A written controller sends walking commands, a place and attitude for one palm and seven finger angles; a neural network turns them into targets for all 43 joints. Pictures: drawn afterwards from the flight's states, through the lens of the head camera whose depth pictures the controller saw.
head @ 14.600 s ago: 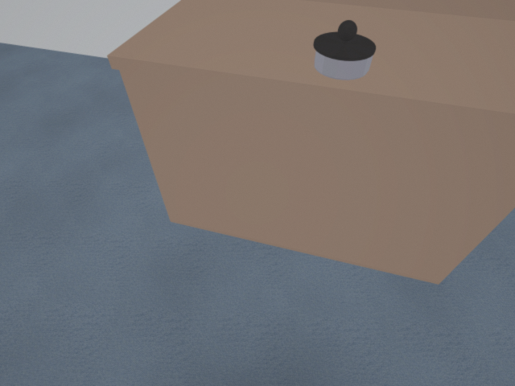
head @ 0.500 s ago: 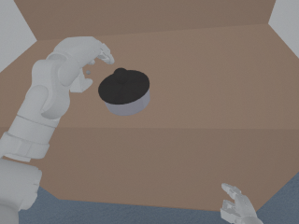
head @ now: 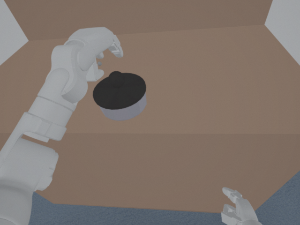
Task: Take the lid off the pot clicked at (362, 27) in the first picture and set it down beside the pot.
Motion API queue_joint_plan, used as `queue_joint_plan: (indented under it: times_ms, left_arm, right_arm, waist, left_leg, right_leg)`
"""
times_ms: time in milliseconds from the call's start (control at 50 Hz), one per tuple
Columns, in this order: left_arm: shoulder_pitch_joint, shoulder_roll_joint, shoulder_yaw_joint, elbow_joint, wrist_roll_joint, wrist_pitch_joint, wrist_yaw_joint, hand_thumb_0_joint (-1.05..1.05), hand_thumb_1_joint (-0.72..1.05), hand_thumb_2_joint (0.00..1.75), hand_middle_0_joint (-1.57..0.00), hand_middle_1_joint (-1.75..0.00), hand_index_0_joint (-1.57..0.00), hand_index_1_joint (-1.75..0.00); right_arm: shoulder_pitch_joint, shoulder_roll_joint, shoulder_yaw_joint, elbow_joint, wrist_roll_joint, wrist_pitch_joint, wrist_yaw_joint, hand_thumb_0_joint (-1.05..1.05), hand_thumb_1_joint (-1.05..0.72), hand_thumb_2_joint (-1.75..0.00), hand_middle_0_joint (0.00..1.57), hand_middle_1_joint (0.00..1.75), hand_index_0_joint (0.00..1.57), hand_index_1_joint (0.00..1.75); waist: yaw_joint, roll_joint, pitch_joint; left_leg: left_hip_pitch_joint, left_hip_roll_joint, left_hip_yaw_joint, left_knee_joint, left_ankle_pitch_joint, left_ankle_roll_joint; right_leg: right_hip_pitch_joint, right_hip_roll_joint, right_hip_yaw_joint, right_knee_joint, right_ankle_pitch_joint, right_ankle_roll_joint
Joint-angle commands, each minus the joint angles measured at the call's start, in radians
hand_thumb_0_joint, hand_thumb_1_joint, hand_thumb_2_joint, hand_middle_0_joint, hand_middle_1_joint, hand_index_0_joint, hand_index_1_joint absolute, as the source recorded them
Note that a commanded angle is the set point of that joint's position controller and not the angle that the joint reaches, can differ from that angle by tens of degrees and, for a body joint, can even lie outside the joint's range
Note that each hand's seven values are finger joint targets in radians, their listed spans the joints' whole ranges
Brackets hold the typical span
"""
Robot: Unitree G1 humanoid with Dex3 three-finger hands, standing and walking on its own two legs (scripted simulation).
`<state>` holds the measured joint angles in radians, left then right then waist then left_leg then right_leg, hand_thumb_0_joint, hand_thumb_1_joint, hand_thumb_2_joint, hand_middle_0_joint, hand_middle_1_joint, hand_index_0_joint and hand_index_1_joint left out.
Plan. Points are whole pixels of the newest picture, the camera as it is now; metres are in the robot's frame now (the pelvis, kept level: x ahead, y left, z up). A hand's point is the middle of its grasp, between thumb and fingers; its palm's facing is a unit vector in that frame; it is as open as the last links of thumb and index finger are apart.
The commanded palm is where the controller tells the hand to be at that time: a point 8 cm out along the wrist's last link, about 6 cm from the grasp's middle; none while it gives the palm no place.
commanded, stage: move the open hand above the knob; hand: left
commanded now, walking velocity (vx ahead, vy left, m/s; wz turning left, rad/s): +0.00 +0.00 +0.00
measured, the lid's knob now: (116, 79) +0.47 +0.12 +0.17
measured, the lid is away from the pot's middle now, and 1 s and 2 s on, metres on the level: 0.00 0.00 0.00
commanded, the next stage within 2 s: lower the open fingers around the knob in 1.10 s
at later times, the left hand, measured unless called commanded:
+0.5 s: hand (113, 55) +0.45 +0.11 +0.25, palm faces -0.14 -0.03 -0.99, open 10.0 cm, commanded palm +0.41 +0.13 +0.31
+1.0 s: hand (105, 58) +0.43 +0.12 +0.26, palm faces -0.11 -0.02 -0.99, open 10.0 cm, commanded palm +0.40 +0.13 +0.31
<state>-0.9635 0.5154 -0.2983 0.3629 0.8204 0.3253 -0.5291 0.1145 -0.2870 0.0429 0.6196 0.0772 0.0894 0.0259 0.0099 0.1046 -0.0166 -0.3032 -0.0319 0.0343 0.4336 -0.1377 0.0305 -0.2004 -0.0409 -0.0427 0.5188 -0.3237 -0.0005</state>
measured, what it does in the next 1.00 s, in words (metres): stands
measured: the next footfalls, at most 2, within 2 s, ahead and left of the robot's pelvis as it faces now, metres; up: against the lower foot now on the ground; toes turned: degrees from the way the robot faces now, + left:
none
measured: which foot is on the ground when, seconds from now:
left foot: down 0.00-1.00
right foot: down 0.00-1.00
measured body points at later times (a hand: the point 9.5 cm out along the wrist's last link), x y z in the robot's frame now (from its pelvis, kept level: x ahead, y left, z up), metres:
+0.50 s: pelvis +0.01 +0.00 +0.00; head +0.02 -0.05 +0.45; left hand +0.46 +0.11 +0.31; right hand +0.16 -0.24 -0.12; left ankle +0.06 +0.11 -0.74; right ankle -0.03 -0.12 -0.74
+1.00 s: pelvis +0.01 +0.00 +0.00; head +0.01 -0.05 +0.45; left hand +0.43 +0.12 +0.31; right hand +0.20 -0.22 -0.10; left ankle +0.06 +0.11 -0.74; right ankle -0.03 -0.12 -0.74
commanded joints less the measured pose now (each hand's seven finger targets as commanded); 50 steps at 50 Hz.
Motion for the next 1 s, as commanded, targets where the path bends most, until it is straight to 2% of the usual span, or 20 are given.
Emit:
queue_joint_plan:
  times_ms: [0,40,100,160,200,280,300,380,400,480,520,560,580,680,700,760,800,860,900,980]
  left_arm:
    - [-0.542,0.188,0.127,-0.143,0.034,0.005,0.042,0.00,-0.41,1.74,-0.88,-0.08,-0.88,-0.08]
    - [-0.575,0.205,0.143,-0.042,0.044,0.018,0.046,0.00,-0.41,1.74,-0.88,-0.08,-0.88,-0.08]
    - [-0.657,0.201,0.129,-0.063,0.050,0.005,0.051,0.00,-0.41,1.74,-0.88,-0.08,-0.88,-0.08]
    - [-0.673,0.110,0.065,0.027,0.046,0.018,0.052,0.00,-0.41,1.74,-0.88,-0.08,-0.88,-0.08]
    - [-0.657,0.191,0.140,0.038,0.055,0.013,0.056,0.00,-0.41,1.74,-0.88,-0.08,-0.88,-0.08]
    - [-0.626,0.119,0.100,0.042,0.035,0.005,0.054,0.00,-0.41,1.74,-0.88,-0.08,-0.88,-0.08]
    - [-0.651,0.198,0.154,-0.007,0.065,0.002,0.057,0.00,-0.41,1.74,-0.88,-0.08,-0.88,-0.08]
    - [-0.564,0.153,0.135,0.048,0.037,0.010,0.053,0.00,-0.41,1.74,-0.88,-0.08,-0.88,-0.08]
    - [-0.594,0.224,0.181,0.000,0.060,0.008,0.054,0.00,-0.41,1.74,-0.88,-0.08,-0.88,-0.08]
    - [-0.577,0.142,0.115,-0.101,0.030,0.003,0.048,0.00,-0.41,1.74,-0.88,-0.08,-0.88,-0.08]
    - [-0.558,0.233,0.183,-0.063,0.059,0.014,0.048,0.00,-0.41,1.74,-0.88,-0.08,-0.88,-0.08]
    - [-0.570,0.172,0.127,-0.028,0.054,0.024,0.044,0.00,-0.41,1.74,-0.88,-0.08,-0.88,-0.08]
    - [-0.544,0.160,0.131,-0.092,0.022,0.012,0.045,0.00,-0.41,1.74,-0.88,-0.08,-0.88,-0.08]
    - [-0.565,0.146,0.108,-0.096,0.022,0.019,0.044,0.00,-0.41,1.74,-0.88,-0.08,-0.88,-0.08]
    - [-0.603,0.194,0.136,-0.137,0.045,0.016,0.046,0.00,-0.41,1.74,-0.88,-0.08,-0.88,-0.08]
    - [-0.613,0.140,0.090,-0.092,0.046,0.027,0.047,0.00,-0.41,1.74,-0.88,-0.08,-0.88,-0.08]
    - [-0.618,0.171,0.116,-0.148,0.041,0.016,0.051,0.00,-0.41,1.74,-0.88,-0.08,-0.88,-0.08]
    - [-0.587,0.174,0.123,-0.024,0.049,0.035,0.053,0.00,-0.41,1.74,-0.88,-0.08,-0.88,-0.08]
    - [-0.592,0.196,0.141,-0.093,0.045,0.019,0.053,0.00,-0.41,1.74,-0.88,-0.08,-0.88,-0.08]
    - [-0.548,0.144,0.107,-0.055,0.021,0.023,0.047,0.00,-0.41,1.74,-0.88,-0.08,-0.88,-0.08]
  right_arm:
    - [-0.132,-0.081,-0.035,-0.161,-0.002,-0.047,0.006,0.00,-0.90,-0.90,0.20,0.30,0.20,0.30]
    - [-0.114,-0.087,-0.034,-0.136,-0.004,-0.043,0.001,0.00,-0.90,-0.90,0.20,0.30,0.20,0.30]
    - [-0.103,-0.085,-0.034,-0.140,-0.006,-0.049,-0.002,0.00,-0.90,-0.90,0.20,0.30,0.20,0.30]
    - [-0.092,-0.079,-0.035,-0.126,-0.004,-0.054,-0.002,0.00,-0.90,-0.90,0.20,0.30,0.20,0.30]
    - [-0.073,-0.091,-0.039,-0.124,-0.011,-0.051,-0.001,0.00,-0.90,-0.90,0.20,0.30,0.20,0.30]
    - [-0.063,-0.094,-0.050,-0.135,-0.008,-0.047,0.000,0.00,-0.90,-0.90,0.20,0.30,0.20,0.30]
    - [-0.075,-0.088,-0.045,-0.143,-0.013,-0.051,0.004,0.00,-0.90,-0.90,0.20,0.30,0.20,0.30]
    - [-0.063,-0.098,-0.050,-0.141,-0.007,-0.039,0.004,0.00,-0.90,-0.90,0.20,0.30,0.20,0.30]
    - [-0.076,-0.091,-0.045,-0.148,-0.010,-0.042,0.004,0.00,-0.90,-0.90,0.20,0.30,0.20,0.30]
    - [-0.093,-0.089,-0.053,-0.170,-0.002,-0.046,0.009,0.00,-0.90,-0.90,0.20,0.30,0.20,0.30]
    - [-0.096,-0.089,-0.047,-0.161,-0.009,-0.044,0.006,0.00,-0.90,-0.90,0.20,0.30,0.20,0.30]
    - [-0.104,-0.085,-0.042,-0.150,-0.001,-0.038,0.004,0.00,-0.90,-0.90,0.20,0.30,0.20,0.30]
    - [-0.096,-0.095,-0.053,-0.161,0.001,-0.038,0.007,0.00,-0.90,-0.90,0.20,0.30,0.20,0.30]
    - [-0.106,-0.092,-0.048,-0.152,0.003,-0.033,0.007,0.00,-0.90,-0.90,0.20,0.30,0.20,0.30]
    - [-0.125,-0.080,-0.042,-0.158,0.002,-0.038,0.007,0.00,-0.90,-0.90,0.20,0.30,0.20,0.30]
    - [-0.135,-0.075,-0.038,-0.148,0.003,-0.037,0.005,0.00,-0.90,-0.90,0.20,0.30,0.20,0.30]
    - [-0.136,-0.075,-0.039,-0.156,-0.001,-0.038,0.010,0.00,-0.90,-0.90,0.20,0.30,0.20,0.30]
    - [-0.134,-0.080,-0.032,-0.136,-0.001,-0.029,0.002,0.00,-0.90,-0.90,0.20,0.30,0.20,0.30]
    - [-0.143,-0.076,-0.032,-0.153,-0.003,-0.031,0.004,0.00,-0.90,-0.90,0.20,0.30,0.20,0.30]
    - [-0.137,-0.086,-0.038,-0.151,0.000,-0.023,0.002,0.00,-0.90,-0.90,0.20,0.30,0.20,0.30]
  waist:
    - [-0.007,-0.124,-0.391]
    - [-0.013,-0.163,-0.334]
    - [-0.018,-0.156,-0.398]
    - [-0.031,-0.154,-0.352]
    - [-0.018,-0.159,-0.396]
    - [-0.024,-0.166,-0.393]
    - [-0.006,-0.157,-0.443]
    - [-0.016,-0.178,-0.360]
    - [-0.001,-0.184,-0.393]
    - [-0.015,-0.136,-0.421]
    - [-0.003,-0.169,-0.395]
    - [-0.015,-0.184,-0.328]
    - [-0.015,-0.154,-0.368]
    - [-0.025,-0.141,-0.354]
    - [-0.011,-0.139,-0.398]
    - [-0.019,-0.141,-0.360]
    - [-0.011,-0.117,-0.419]
    - [-0.010,-0.171,-0.335]
    - [0.000,-0.169,-0.408]
    - [-0.018,-0.158,-0.351]
  left_leg:
    - [0.290,-0.037,-0.039,0.002,0.200,0.039]
    - [0.258,-0.035,-0.039,-0.008,0.159,0.040]
    - [0.274,-0.040,-0.036,-0.008,0.174,0.043]
    - [0.277,-0.038,-0.044,-0.012,0.165,0.042]
    - [0.272,-0.038,-0.042,-0.013,0.179,0.042]
    - [0.280,-0.034,-0.041,-0.005,0.207,0.048]
    - [0.293,-0.036,-0.040,-0.009,0.232,0.048]
    - [0.262,-0.032,-0.033,-0.007,0.234,0.052]
    - [0.267,-0.033,-0.029,-0.016,0.233,0.051]
    - [0.318,-0.032,-0.035,0.007,0.301,0.058]
    - [0.289,-0.033,-0.026,-0.001,0.269,0.056]
    - [0.262,-0.032,-0.023,-0.012,0.212,0.050]
    - [0.294,-0.031,-0.030,0.000,0.237,0.055]
    - [0.301,-0.031,-0.037,0.002,0.221,0.051]
    - [0.311,-0.032,-0.036,-0.004,0.218,0.048]
    - [0.304,-0.032,-0.040,-0.003,0.198,0.044]
    - [0.325,-0.034,-0.045,0.001,0.225,0.044]
    - [0.260,-0.034,-0.038,-0.010,0.162,0.041]
    - [0.281,-0.037,-0.038,-0.007,0.198,0.045]
    - [0.282,-0.034,-0.039,0.001,0.179,0.045]
  right_leg:
    - [-0.017,0.055,0.002,-0.071,0.343,-0.037]
    - [-0.040,0.056,-0.002,-0.079,0.315,-0.035]
    - [-0.005,0.053,0.008,-0.080,0.348,-0.033]
    - [-0.054,0.058,-0.001,-0.079,0.323,-0.036]
    - [-0.008,0.056,0.004,-0.080,0.351,-0.037]
    - [-0.010,0.051,0.002,-0.081,0.374,-0.038]
    - [0.027,0.053,0.012,-0.073,0.398,-0.038]
    - [0.004,0.050,0.002,-0.088,0.409,-0.036]
    - [0.032,0.052,0.010,-0.085,0.412,-0.033]
    - [0.022,0.047,0.011,-0.080,0.446,-0.036]
    - [0.025,0.053,0.015,-0.082,0.436,-0.032]
    - [-0.017,0.053,0.005,-0.088,0.385,-0.031]
    - [-0.005,0.048,0.005,-0.093,0.399,-0.034]
    - [-0.031,0.051,-0.001,-0.092,0.373,-0.038]
    - [-0.009,0.055,0.008,-0.085,0.365,-0.036]
    - [-0.044,0.056,0.002,-0.083,0.341,-0.039]
    - [-0.012,0.055,0.005,-0.079,0.363,-0.042]
    - [-0.032,0.052,0.001,-0.090,0.329,-0.039]
    - [0.017,0.047,0.010,-0.083,0.373,-0.038]
    - [-0.023,0.045,0.002,-0.095,0.355,-0.039]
